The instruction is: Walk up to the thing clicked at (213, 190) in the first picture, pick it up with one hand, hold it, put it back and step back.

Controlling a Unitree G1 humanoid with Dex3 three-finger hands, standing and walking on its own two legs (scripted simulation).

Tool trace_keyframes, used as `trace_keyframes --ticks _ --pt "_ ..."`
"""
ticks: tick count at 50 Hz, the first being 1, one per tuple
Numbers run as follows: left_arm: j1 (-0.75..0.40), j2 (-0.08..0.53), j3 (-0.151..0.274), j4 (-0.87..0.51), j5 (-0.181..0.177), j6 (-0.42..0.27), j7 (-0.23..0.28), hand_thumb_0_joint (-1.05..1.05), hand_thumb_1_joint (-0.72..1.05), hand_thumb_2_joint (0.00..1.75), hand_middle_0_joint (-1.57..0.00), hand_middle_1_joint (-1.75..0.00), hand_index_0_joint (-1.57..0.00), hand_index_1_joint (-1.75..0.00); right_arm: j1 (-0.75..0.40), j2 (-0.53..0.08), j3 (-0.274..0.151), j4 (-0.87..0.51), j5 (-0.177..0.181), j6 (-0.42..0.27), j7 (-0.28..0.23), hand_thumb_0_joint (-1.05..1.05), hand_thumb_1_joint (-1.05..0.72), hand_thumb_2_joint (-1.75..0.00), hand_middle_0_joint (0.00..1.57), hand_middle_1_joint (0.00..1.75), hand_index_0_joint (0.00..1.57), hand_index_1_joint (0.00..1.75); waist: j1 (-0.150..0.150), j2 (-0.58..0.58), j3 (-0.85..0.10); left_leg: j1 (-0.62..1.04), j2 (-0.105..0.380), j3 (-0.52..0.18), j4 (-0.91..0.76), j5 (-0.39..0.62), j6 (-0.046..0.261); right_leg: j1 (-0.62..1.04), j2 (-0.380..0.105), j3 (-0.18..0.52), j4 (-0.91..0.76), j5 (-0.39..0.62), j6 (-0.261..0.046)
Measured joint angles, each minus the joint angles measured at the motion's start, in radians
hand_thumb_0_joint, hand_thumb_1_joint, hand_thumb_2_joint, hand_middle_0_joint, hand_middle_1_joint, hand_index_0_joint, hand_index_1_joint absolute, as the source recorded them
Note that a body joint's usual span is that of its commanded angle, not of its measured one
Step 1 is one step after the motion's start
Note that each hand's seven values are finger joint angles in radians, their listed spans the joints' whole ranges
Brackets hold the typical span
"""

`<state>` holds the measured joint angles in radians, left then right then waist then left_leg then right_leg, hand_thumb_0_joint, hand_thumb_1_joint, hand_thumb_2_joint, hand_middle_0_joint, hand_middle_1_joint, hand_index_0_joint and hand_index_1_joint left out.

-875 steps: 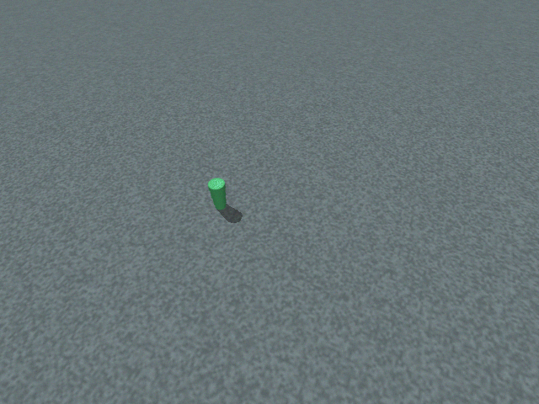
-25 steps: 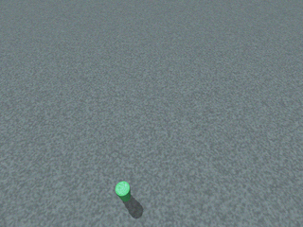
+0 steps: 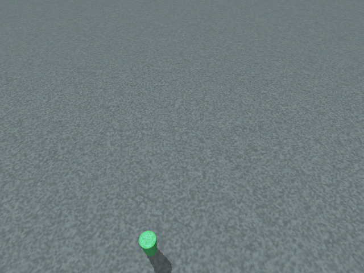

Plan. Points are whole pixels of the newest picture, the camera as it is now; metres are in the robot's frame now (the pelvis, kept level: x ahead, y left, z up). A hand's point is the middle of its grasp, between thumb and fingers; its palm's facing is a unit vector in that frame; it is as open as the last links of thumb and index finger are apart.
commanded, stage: walk up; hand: left
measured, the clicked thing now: (149, 245) +0.43 +0.19 -0.70
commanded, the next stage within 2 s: stand in 0.56 s
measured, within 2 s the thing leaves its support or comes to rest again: neither
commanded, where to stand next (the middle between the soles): +0.10 -0.01 m, yaw +0 degrees
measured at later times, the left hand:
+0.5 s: hand out of the picture +0.09 +0.26 -0.15, palm faces +0.04 -0.94 -0.33, open 7.4 cm
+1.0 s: hand out of the picture +0.07 +0.25 -0.15, palm faces -0.01 -0.94 -0.34, open 7.4 cm
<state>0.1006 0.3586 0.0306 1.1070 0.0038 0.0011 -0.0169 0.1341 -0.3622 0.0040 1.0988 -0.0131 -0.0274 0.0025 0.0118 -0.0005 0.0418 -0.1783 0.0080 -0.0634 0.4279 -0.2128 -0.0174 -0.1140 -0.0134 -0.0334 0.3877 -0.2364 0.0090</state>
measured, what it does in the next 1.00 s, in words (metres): stands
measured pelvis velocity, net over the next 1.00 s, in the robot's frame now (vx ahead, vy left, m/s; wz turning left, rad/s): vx -0.01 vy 0.00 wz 0.00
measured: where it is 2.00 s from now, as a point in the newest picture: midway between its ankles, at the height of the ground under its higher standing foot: outside the picture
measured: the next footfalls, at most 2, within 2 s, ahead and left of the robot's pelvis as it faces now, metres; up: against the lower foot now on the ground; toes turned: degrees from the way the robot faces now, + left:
none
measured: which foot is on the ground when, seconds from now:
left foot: down 0.00-1.00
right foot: down 0.00-1.00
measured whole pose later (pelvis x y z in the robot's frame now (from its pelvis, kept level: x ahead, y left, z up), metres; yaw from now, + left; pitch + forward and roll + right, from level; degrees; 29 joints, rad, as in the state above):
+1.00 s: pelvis -0.01 +0.00 +0.01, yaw +0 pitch -3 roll +0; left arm 0.10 0.35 0.00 1.14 0.01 -0.01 -0.01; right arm 0.09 -0.35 0.00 1.13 -0.01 -0.01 0.01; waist 0.01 0.01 0.06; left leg -0.13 0.01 -0.06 0.32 -0.14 -0.02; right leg -0.08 -0.02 -0.03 0.32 -0.18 0.01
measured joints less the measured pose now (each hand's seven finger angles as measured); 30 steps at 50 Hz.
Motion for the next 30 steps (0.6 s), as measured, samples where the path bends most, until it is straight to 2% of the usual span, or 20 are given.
trace_keyframes --ticks 13,30 --pt "-0.012 -0.012 -0.002 0.019 0.002 0.001 0.004 0.01 0.90 0.90 -0.20 -0.30 -0.21 -0.30 -0.042 0.015 -0.002 0.002 0.000 0.006 -0.002 0.00 -0.91 -0.90 0.21 0.30 0.20 0.30 0.004 0.001 -0.005 0.021 -0.007 -0.005 -0.024 0.006 0.003 0.025 -0.007 -0.006 -0.026 0.004 0.005" --pt "-0.009 -0.014 -0.001 0.025 0.004 0.001 0.007 0.01 0.90 0.90 -0.20 -0.30 -0.21 -0.30 -0.038 0.016 -0.004 0.019 -0.002 0.011 -0.005 0.00 -0.91 -0.90 0.21 0.30 0.20 0.30 0.003 0.001 0.005 0.039 -0.011 -0.005 -0.059 0.021 0.002 0.036 -0.012 -0.007 -0.045 0.011 0.006"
